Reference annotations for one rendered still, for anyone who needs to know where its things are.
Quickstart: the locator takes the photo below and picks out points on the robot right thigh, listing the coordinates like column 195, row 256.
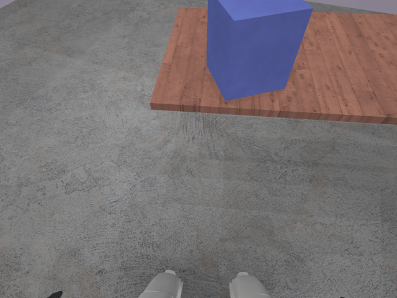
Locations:
column 247, row 286

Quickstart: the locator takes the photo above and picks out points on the robot left thigh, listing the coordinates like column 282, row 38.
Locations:
column 164, row 285

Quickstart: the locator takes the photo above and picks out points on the robot thigh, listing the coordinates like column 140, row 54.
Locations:
column 247, row 286
column 164, row 285

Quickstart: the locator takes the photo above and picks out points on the table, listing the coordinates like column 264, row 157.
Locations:
column 345, row 70

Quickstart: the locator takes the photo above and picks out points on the carton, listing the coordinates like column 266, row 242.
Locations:
column 252, row 44

